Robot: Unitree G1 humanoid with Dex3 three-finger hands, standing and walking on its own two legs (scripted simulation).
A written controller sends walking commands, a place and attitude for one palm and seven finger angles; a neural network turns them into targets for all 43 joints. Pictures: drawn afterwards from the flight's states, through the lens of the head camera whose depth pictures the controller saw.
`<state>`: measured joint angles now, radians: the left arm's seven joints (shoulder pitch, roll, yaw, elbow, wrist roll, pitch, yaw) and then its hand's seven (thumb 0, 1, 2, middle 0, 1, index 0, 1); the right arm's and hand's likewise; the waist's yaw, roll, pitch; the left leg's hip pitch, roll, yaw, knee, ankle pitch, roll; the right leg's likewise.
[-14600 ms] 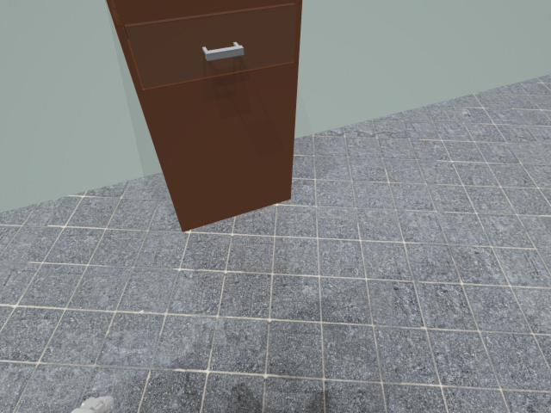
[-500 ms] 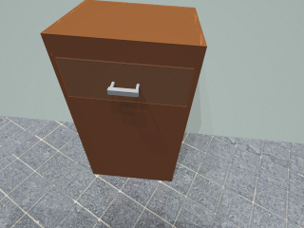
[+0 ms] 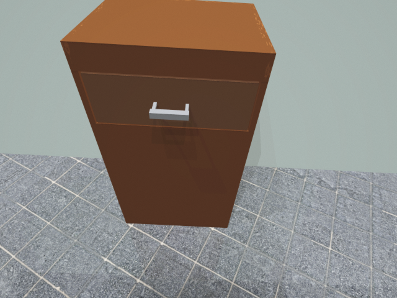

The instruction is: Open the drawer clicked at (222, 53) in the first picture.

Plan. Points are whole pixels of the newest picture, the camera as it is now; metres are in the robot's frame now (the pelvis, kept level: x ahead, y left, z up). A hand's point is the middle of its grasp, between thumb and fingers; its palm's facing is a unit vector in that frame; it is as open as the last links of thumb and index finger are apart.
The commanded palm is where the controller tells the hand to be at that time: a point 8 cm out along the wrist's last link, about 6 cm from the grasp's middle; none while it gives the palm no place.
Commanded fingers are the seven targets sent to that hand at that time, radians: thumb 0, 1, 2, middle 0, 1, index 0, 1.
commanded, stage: shuffle to correct the standing spot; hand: left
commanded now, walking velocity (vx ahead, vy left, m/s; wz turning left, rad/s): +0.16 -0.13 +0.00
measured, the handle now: (170, 110) +0.62 +0.12 +0.04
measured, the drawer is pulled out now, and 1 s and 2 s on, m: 0.00 0.00 0.00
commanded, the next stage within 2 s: come to a stop and stand still in 0.74 s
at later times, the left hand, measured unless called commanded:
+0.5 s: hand out of the picture +0.01 +0.13 -0.20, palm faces +0.05 -1.00 -0.06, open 7.4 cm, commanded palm none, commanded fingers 0.00 0.90 0.90 -0.20 -0.30 -0.20 -0.30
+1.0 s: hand (171, 251) +0.28 +0.08 -0.17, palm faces -0.02 -0.98 -0.20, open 7.4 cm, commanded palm none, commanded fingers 0.00 0.90 0.90 -0.20 -0.30 -0.20 -0.30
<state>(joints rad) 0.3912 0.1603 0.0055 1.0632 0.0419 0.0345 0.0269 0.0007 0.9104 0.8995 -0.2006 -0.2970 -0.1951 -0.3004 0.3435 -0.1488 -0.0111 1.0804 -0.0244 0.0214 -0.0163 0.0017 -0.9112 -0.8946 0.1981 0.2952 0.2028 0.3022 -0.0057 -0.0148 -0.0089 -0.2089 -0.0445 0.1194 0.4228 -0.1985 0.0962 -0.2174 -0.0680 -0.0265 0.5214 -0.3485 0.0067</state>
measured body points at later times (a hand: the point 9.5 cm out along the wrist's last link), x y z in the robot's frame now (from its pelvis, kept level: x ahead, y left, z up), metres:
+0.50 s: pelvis +0.07 +0.00 -0.01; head +0.07 +0.02 +0.44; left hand +0.01 +0.18 -0.19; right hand +0.08 -0.23 -0.16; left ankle +0.08 +0.07 -0.74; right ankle +0.01 -0.12 -0.71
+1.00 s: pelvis +0.16 -0.08 -0.01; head +0.19 -0.10 +0.44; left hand +0.28 +0.13 -0.15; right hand +0.10 -0.31 -0.17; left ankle +0.10 +0.04 -0.70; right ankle +0.21 -0.19 -0.74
